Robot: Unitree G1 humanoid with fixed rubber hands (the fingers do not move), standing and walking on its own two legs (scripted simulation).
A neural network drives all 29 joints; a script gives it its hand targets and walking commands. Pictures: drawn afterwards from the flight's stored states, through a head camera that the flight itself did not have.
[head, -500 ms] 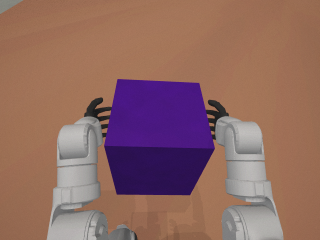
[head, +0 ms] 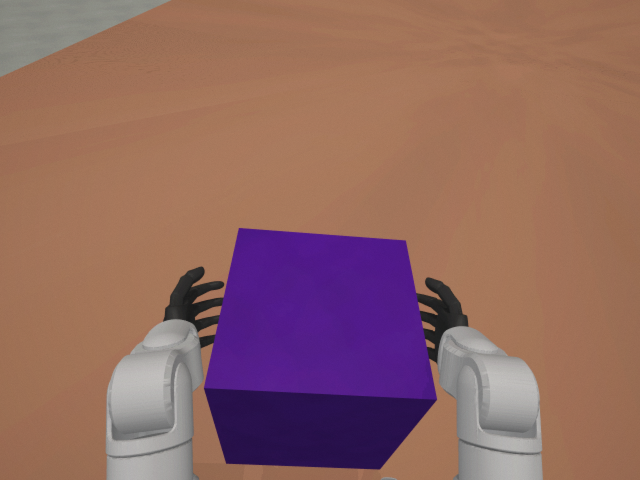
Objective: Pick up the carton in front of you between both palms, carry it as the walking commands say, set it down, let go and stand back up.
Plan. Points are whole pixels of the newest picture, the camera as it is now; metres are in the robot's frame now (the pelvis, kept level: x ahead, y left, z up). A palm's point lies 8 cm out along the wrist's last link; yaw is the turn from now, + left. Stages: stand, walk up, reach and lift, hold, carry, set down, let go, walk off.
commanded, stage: carry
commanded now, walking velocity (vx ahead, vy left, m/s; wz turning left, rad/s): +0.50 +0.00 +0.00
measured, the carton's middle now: (313, 355) +0.29 +0.00 +0.02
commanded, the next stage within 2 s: none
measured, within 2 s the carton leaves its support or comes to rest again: neither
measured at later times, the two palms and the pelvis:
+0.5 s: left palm (253, 188) +0.56 +0.09 +0.09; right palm (423, 199) +0.57 -0.20 +0.06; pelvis +0.31 -0.07 +0.00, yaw +2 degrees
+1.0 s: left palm (246, 101) +0.91 +0.13 +0.08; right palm (373, 110) +0.89 -0.16 +0.07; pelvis +0.64 -0.01 +0.00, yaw -1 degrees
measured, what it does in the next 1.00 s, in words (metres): walks ahead: right foot, then left foot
